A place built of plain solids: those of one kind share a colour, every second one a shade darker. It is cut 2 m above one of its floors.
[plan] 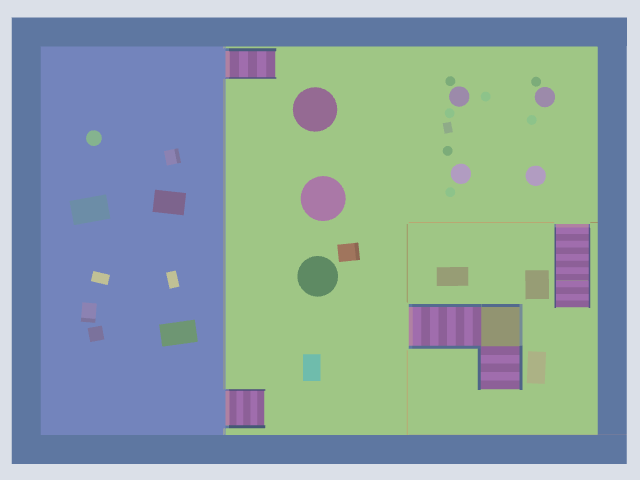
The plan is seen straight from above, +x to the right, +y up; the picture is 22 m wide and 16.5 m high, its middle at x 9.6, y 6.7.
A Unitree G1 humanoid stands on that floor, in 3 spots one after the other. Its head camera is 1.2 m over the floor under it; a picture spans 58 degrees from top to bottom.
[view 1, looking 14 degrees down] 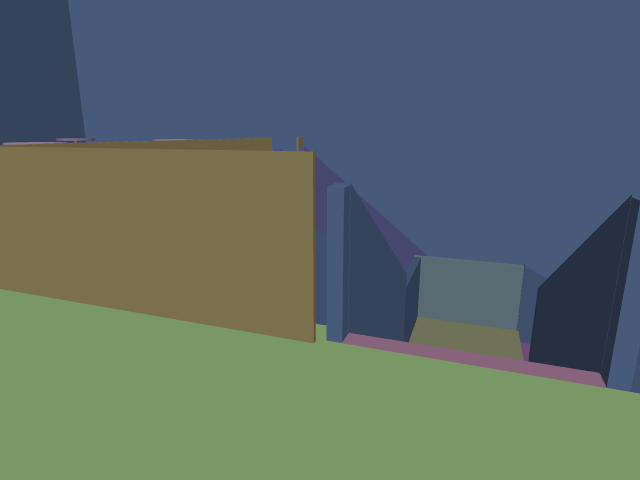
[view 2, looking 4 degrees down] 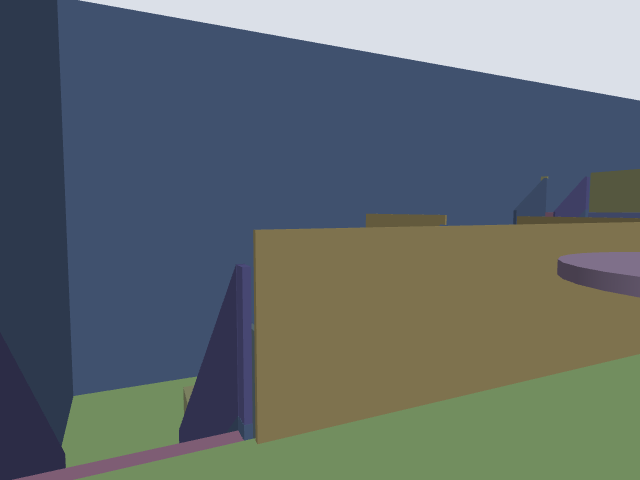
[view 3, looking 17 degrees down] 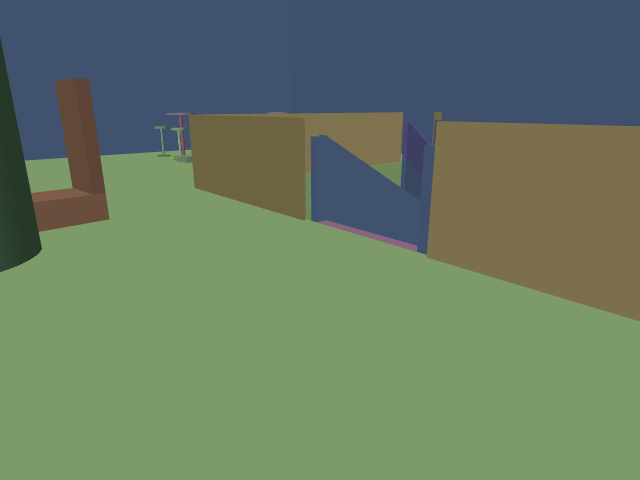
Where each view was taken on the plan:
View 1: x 10.43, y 3.73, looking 20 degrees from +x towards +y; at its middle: wall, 7.93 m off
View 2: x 18.27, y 9.39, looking -115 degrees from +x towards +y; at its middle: rail_rim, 2.29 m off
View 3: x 9.67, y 0.92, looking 49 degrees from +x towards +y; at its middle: floor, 4.10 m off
